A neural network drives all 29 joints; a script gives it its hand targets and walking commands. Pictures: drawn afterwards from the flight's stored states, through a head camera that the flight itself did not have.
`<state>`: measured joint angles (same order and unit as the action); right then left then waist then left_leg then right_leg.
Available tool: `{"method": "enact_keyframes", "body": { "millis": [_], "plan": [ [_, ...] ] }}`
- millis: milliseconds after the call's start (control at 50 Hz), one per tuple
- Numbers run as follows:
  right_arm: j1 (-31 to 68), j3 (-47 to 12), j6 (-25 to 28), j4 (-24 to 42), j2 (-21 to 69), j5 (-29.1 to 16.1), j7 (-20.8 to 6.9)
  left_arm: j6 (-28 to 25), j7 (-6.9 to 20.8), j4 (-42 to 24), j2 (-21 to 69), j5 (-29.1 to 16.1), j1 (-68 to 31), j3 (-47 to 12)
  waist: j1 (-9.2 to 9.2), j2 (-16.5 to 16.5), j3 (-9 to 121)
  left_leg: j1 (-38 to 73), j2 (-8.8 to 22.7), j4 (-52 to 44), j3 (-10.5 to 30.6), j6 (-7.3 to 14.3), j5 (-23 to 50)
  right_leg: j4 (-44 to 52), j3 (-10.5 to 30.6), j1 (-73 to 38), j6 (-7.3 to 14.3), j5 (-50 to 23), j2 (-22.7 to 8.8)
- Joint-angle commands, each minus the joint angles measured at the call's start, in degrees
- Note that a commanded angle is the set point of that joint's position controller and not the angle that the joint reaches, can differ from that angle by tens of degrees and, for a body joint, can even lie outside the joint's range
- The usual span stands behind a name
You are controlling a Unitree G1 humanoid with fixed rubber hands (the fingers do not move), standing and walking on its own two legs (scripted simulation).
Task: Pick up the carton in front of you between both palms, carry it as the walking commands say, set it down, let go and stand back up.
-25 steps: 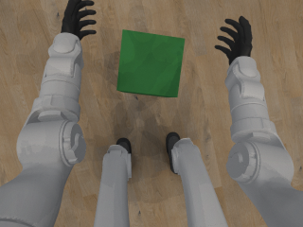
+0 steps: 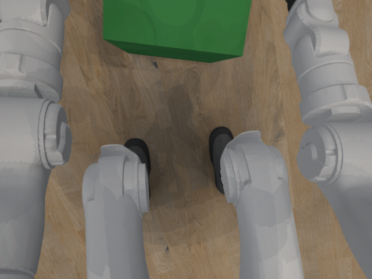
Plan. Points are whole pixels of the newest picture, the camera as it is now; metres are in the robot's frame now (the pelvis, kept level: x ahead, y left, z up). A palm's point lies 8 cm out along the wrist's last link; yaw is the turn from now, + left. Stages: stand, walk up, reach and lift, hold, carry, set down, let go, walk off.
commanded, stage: reach and lift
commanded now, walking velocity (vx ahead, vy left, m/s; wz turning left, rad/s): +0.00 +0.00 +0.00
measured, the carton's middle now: out of the picture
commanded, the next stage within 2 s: none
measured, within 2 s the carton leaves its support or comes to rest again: leaves its support in 0.92 s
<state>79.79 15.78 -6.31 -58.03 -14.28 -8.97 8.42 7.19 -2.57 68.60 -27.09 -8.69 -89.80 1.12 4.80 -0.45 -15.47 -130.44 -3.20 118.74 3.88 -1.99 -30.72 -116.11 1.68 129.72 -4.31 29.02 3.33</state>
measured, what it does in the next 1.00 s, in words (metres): stands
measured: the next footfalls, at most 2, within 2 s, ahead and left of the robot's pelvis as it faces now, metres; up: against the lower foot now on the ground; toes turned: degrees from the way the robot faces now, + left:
none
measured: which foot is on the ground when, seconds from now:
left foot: down 0.00-1.00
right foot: down 0.00-1.00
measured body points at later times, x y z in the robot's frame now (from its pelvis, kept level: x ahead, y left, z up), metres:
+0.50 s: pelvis +0.01 +0.00 -0.03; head +0.38 +0.02 +0.21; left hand +0.59 +0.16 -0.21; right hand +0.54 -0.19 -0.21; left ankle +0.11 +0.12 -0.37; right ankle +0.13 -0.13 -0.37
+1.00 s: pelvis +0.01 +0.01 -0.04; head +0.38 +0.03 +0.22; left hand +0.58 +0.14 -0.21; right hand +0.55 -0.17 -0.19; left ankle +0.11 +0.12 -0.37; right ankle +0.13 -0.13 -0.37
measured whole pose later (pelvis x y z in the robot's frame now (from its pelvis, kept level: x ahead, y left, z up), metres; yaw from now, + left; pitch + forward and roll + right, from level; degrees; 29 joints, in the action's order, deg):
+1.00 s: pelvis +0.01 +0.01 -0.04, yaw +0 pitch +39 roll -3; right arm 77.9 20.0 -11.7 -53.4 -10.3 -4.7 7.2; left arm 10.8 -5.6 62.9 -17.7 -3.0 -85.1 4.7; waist 4.4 -0.9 -16.8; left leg -131.4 -3.2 127.7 2.6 -0.8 -34.8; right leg -125.1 2.6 130.5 -5.2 33.3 3.4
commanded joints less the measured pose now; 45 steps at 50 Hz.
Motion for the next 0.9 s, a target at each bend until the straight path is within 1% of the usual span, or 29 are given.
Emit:
{"method": "enact_keyframes", "body": {
  "millis": [0, 40, 60, 80, 120, 200, 240, 260, 320, 380, 420, 480, 520, 580, 620, 640, 680, 700, 720, 740, 760, 800, 840, 880],
  "plan": [
    [14.9, 0.7, 2.1, 2.0, -7.8, 0.5, -0.2, -2.2, 0.0, -2.4, -6.8, -0.4, -17.7, -0.1, 1.69, 5.5, 64.3, 33.7, 2.7, -7.4, -3.5, 0.4, 8.4, 5.6, -6.3, -32.5, 0.0, -11.3, -2.1],
    [16.5, 0.2, 3.0, 1.7, -8.7, -0.1, -0.2, -3.1, -0.1, -2.7, -7.6, -1.1, -19.3, -1.0, 1.81, 5.6, 65.3, 34.5, 2.8, -5.8, -3.3, 0.4, 10.3, 3.9, -6.1, -32.8, 0.0, -13.4, -2.1],
    [17.6, 0.3, 3.5, 2.2, -9.2, -0.5, -0.1, -3.5, -0.3, -3.5, -7.9, -1.3, -20.3, -1.5, 2.03, 6.4, 65.2, 35.0, 2.8, -5.1, -3.3, 0.4, 10.9, 3.3, -5.9, -31.9, 0.1, -13.9, -2.1],
    [18.3, -0.2, 3.9, 2.1, -9.5, -0.8, -0.1, -3.8, -0.5, -4.4, -7.9, -1.4, -21.2, -1.7, 1.64, 6.8, 64.8, 34.5, 2.6, -4.3, -3.4, 0.3, 12.0, 2.6, -5.6, -32.1, 0.3, -15.1, -2.1],
    [17.9, -1.2, 4.6, 1.3, -9.7, -1.6, 0.0, -4.3, -0.6, -5.4, -7.4, -2.1, -21.6, -2.6, 2.06, 6.9, 65.4, 35.1, 2.4, -2.9, -3.1, 0.3, 15.6, 1.1, -5.6, -33.1, 0.5, -18.9, -1.8],
    [13.8, -2.3, 5.7, -0.1, -8.8, -2.7, 0.2, -5.0, -0.8, -6.0, -4.8, -3.7, -18.5, -4.8, 3.39, 7.8, 68.3, 38.3, 2.0, -0.9, -2.7, 0.2, 21.7, -0.7, -5.9, -33.8, 0.5, -24.4, -1.4],
    [12.1, -2.7, 6.1, 0.4, -8.2, -3.2, 0.3, -5.0, -1.0, -6.4, -4.0, -3.9, -16.4, -5.0, 3.3, 8.0, 69.8, 39.3, 1.7, -0.5, -2.8, 0.2, 23.2, -0.9, -6.1, -34.0, 0.4, -25.6, -1.2],
    [11.7, -3.0, 6.1, 1.0, -8.0, -3.5, 0.4, -5.0, -1.2, -6.5, -3.9, -3.7, -15.5, -4.7, 2.9, 7.9, 70.4, 39.5, 1.6, -0.5, -3.0, 0.2, 23.4, -0.9, -6.2, -34.1, 0.4, -25.7, -1.1],
    [11.2, -3.5, 5.8, 0.7, -7.1, -3.9, 0.4, -4.7, -1.6, -4.3, -3.7, -2.5, -13.2, -3.3, 1.49, 7.0, 67.2, 36.9, 1.6, -1.1, -3.3, 0.3, 20.4, -0.5, -6.1, -32.7, 0.2, -22.8, -1.1],
    [12.0, -3.5, 5.6, 0.9, -6.5, -3.7, 0.3, -4.7, -1.6, -3.7, -3.8, -1.7, -13.5, -2.4, 0.95, 6.1, 63.9, 33.5, 1.6, -1.8, -3.5, 0.5, 16.4, -0.1, -5.7, -32.4, 0.3, -19.8, -1.1],
    [12.9, -3.5, 5.5, 0.7, -6.4, -3.6, 0.4, -4.7, -1.6, -3.6, -3.8, -1.8, -14.8, -2.4, 1.12, 5.9, 62.8, 32.4, 1.7, -2.2, -3.6, 0.6, 14.5, 0.3, -5.6, -32.4, 0.3, -18.4, -1.1],
    [14.6, -3.7, 5.4, 0.2, -6.3, -3.6, 0.6, -4.7, -1.5, -3.7, -3.1, -2.5, -17.2, -3.6, 1.83, 6.3, 62.3, 32.7, 1.7, -2.7, -3.5, 0.5, 12.7, 0.8, -5.6, -32.2, 0.5, -16.8, -1.2],
    [16.1, -4.6, 5.4, 0.0, -5.2, -4.0, 0.6, -4.6, -1.4, -3.7, -1.2, -3.5, -18.8, -5.3, 2.35, 6.7, 62.2, 33.4, 1.6, -3.0, -3.4, 0.5, 12.0, 1.2, -5.6, -32.0, 0.6, -16.0, -1.2],
    [18.8, -5.8, 5.4, -0.4, -1.8, -4.1, 0.5, -4.4, -1.0, -3.3, 3.3, -4.4, -21.1, -7.3, 2.59, 6.8, 61.5, 33.7, 1.0, -3.5, -3.4, 0.4, 11.1, 1.6, -5.7, -32.5, 1.0, -15.4, -0.7],
    [19.4, -4.5, 5.3, -0.9, -0.3, -2.2, 0.5, -4.2, -1.0, -2.4, 4.8, -3.0, -21.4, -6.3, 2.57, 6.4, 60.5, 33.4, 0.6, -3.6, -3.5, 0.3, 10.6, 1.6, -5.7, -33.3, 1.2, -15.1, -0.1],
    [19.9, -4.4, 5.3, -0.6, 2.0, -1.1, 0.2, -4.2, -0.5, -2.7, 8.0, -2.8, -22.1, -6.8, 3.05, 6.6, 60.2, 33.2, 0.2, -3.6, -3.6, 0.2, 10.4, 1.7, -5.8, -34.2, 1.3, -15.1, 0.2],
    [26.3, -7.2, 4.5, 0.6, 18.3, 0.0, -3.3, -3.5, 2.9, -2.7, 24.7, -1.8, -26.7, -8.9, 2.66, 7.1, 59.4, 32.5, -0.8, -3.3, -3.5, 0.6, 10.7, 1.2, -5.9, -33.7, 1.4, -15.3, 1.3],
    [30.0, -8.1, 3.7, 1.7, 27.2, 1.1, -5.7, -3.0, 5.2, -2.7, 34.0, -0.8, -28.9, -9.2, 2.53, 7.1, 58.7, 31.5, -1.3, -3.0, -3.5, 0.8, 10.9, 0.8, -6.0, -33.4, 1.4, -15.1, 1.8],
    [32.9, -8.5, 2.5, 3.0, 34.6, 2.5, -8.3, -2.2, 7.6, -2.7, 42.0, 0.4, -29.7, -9.0, 2.42, 7.4, 57.4, 30.3, -2.0, -2.7, -3.7, 1.1, 10.7, 0.3, -6.1, -32.9, 1.5, -14.6, 2.3],
    [34.1, -8.0, 1.3, 4.5, 39.9, 3.9, -10.6, -1.4, 9.5, -3.3, 47.4, 2.0, -28.7, -7.7, 2.18, 7.2, 56.0, 29.3, -2.6, -2.3, -4.0, 1.2, 10.6, -0.5, -6.7, -31.6, 1.5, -13.9, 2.8],
    [34.7, -8.0, 0.2, 5.7, 43.8, 4.7, -12.5, -0.7, 11.1, -3.9, 51.7, 3.0, -27.1, -6.6, 1.81, 6.7, 55.0, 28.4, -3.1, -2.1, -4.3, 1.5, 10.9, -0.7, -6.9, -30.5, 1.6, -13.5, 3.1],
    [34.6, -8.4, -1.4, 7.7, 49.0, 4.9, -15.2, 0.3, 12.9, -5.7, 57.0, 4.2, -24.5, -4.7, 1.33, 5.9, 54.3, 26.8, -3.5, -1.9, -5.0, 2.1, 11.9, -1.2, -7.3, -29.0, 1.8, -14.3, 3.5],
    [34.0, -9.4, -2.2, 9.6, 52.4, 3.8, -16.6, 0.8, 13.7, -7.8, 60.2, 4.2, -23.7, -4.2, 0.76, 5.4, 56.4, 27.4, -3.7, -1.7, -5.7, 2.6, 14.5, -1.7, -7.5, -29.1, 1.9, -16.8, 3.7],
    [33.8, -11.4, -2.8, 11.4, 55.3, 2.0, -17.3, 1.1, 13.7, -10.9, 63.2, 3.4, -24.0, -5.2, 0.37, 5.3, 61.0, 29.8, -3.8, -1.4, -6.1, 2.7, 18.0, -2.2, -7.7, -30.2, 1.7, -20.0, 3.9]
  ]
}}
